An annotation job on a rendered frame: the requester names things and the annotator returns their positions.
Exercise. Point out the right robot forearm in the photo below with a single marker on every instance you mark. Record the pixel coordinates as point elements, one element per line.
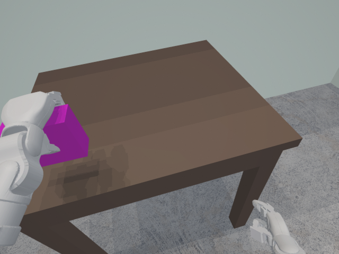
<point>285,244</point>

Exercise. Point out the left robot hand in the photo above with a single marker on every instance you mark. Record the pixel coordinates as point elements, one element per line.
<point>35,108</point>

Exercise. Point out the left robot forearm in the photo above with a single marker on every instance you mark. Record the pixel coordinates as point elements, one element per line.
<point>20,175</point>

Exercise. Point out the right robot hand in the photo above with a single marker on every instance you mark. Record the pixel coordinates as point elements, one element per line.
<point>264,231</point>

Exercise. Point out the sponge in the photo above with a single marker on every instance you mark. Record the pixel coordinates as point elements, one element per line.
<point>64,131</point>

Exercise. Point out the table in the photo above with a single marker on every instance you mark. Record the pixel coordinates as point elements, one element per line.
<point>157,121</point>

